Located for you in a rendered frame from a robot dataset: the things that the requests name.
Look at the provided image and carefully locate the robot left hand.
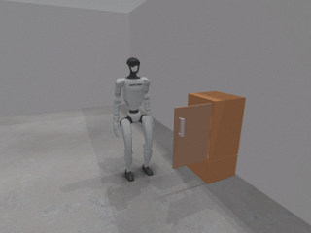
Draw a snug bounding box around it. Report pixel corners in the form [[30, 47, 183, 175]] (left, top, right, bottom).
[[149, 116, 154, 128]]

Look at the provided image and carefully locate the robot right hand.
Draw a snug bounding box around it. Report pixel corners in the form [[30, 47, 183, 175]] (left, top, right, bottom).
[[113, 121, 121, 138]]

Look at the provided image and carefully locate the handle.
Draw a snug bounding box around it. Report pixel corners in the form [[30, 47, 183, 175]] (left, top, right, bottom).
[[178, 117, 185, 137]]

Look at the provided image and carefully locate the left robot upper arm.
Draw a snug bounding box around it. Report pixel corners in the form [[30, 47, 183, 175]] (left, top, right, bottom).
[[141, 77, 151, 101]]

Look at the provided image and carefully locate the robot left shin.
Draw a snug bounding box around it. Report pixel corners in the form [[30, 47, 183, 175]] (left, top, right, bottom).
[[143, 148, 153, 168]]

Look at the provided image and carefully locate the cupboard door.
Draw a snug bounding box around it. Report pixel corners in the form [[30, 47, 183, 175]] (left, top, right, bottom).
[[172, 103, 212, 169]]

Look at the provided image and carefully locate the left robot forearm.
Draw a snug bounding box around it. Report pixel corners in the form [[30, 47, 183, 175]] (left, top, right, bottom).
[[143, 96, 152, 117]]

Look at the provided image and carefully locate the right robot forearm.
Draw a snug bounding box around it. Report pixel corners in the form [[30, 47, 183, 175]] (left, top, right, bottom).
[[113, 97, 121, 122]]

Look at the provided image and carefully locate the robot right foot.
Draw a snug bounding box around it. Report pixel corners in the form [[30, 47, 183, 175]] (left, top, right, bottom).
[[125, 169, 134, 182]]

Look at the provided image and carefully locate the right robot upper arm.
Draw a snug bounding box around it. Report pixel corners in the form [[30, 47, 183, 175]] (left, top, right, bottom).
[[115, 78, 125, 104]]

